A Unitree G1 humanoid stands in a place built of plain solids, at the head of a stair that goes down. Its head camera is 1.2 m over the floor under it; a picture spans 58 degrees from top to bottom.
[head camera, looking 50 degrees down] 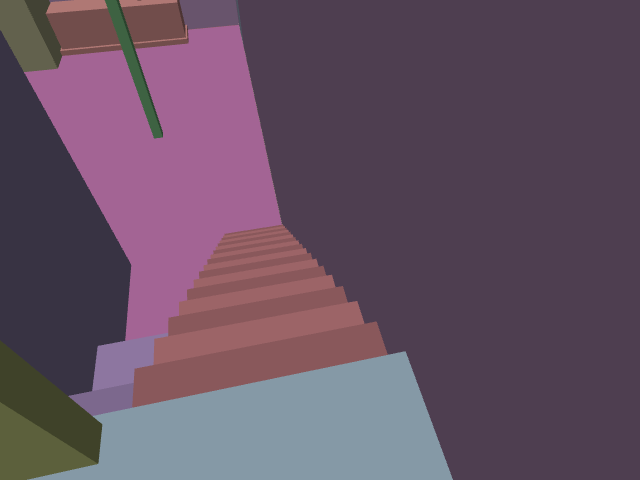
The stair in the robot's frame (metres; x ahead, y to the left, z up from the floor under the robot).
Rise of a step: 0.21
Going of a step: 0.22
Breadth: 0.86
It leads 12 degrees to the left of straight ahead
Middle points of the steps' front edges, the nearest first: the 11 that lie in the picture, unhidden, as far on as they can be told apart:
0.49 0.16 0.00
0.70 0.21 -0.21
0.92 0.26 -0.41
1.14 0.30 -0.62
1.35 0.35 -0.83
1.57 0.40 -1.04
1.79 0.45 -1.24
2.01 0.49 -1.45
2.22 0.54 -1.66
2.44 0.59 -1.87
2.66 0.63 -2.07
